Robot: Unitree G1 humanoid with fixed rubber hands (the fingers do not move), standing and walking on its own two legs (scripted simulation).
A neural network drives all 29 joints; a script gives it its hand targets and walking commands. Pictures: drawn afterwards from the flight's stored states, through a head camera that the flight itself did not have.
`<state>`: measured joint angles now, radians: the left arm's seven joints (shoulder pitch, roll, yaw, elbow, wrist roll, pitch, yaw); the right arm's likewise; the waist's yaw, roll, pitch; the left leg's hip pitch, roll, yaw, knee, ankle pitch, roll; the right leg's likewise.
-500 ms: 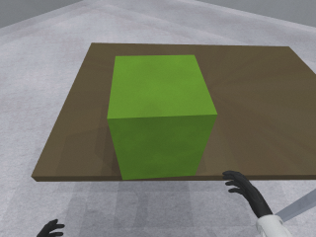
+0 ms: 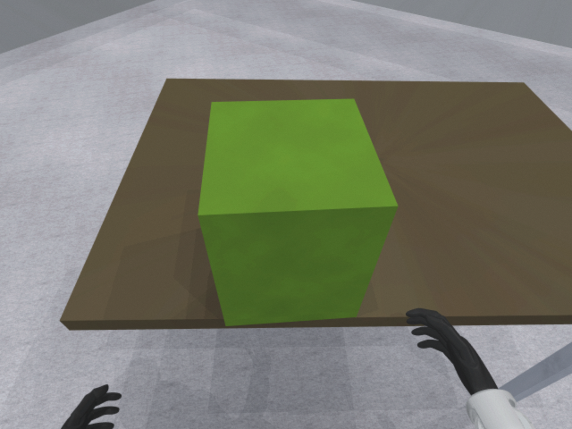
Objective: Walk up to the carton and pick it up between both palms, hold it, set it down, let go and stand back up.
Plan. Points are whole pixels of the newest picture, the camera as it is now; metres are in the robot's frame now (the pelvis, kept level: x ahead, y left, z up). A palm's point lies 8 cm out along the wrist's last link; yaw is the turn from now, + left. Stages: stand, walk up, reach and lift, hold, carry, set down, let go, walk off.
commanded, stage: stand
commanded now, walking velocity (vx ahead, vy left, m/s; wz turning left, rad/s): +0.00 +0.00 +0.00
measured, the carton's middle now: (288, 215) +0.39 +0.02 +0.10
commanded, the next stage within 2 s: none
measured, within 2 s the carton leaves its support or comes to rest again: neither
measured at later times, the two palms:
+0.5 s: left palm out of the picture +0.12 +0.30 -0.07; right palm (467, 370) +0.21 -0.22 +0.02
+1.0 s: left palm out of the picture +0.12 +0.30 -0.07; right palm (467, 371) +0.21 -0.22 +0.01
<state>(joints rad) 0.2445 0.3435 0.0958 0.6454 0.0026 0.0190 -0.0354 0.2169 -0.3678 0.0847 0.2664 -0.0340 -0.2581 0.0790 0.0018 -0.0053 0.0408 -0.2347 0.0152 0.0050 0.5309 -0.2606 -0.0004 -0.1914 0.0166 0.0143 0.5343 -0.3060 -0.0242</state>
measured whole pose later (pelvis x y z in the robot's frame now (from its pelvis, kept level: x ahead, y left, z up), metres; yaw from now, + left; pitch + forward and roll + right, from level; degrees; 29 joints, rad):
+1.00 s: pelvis +0.00 +0.00 +0.00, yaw +0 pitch -2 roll +0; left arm 0.24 0.34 0.10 0.65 0.00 0.01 -0.04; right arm 0.22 -0.37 0.09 0.27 -0.03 -0.26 0.07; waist 0.00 0.01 0.04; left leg -0.23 0.02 0.01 0.53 -0.26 0.00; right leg -0.19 0.02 0.01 0.53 -0.31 -0.03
